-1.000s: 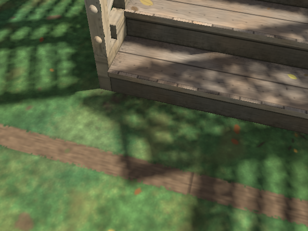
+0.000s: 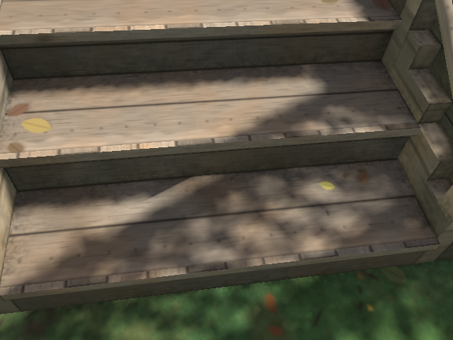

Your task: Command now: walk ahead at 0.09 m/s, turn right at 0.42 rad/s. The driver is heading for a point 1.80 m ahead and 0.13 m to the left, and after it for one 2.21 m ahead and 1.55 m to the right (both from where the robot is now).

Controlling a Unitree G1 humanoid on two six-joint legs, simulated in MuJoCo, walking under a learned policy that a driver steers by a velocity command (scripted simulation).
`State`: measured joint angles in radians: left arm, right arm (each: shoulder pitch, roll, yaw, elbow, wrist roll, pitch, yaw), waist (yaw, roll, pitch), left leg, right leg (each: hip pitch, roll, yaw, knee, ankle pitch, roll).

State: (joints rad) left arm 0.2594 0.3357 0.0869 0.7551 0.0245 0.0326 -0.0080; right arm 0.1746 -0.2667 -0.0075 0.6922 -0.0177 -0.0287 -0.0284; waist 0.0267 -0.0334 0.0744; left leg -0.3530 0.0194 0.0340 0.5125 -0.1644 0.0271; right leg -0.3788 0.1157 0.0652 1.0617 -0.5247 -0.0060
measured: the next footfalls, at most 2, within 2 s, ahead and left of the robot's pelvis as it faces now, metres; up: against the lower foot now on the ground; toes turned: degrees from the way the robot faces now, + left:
right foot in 0.26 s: +0.06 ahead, -0.13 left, +0.00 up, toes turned -1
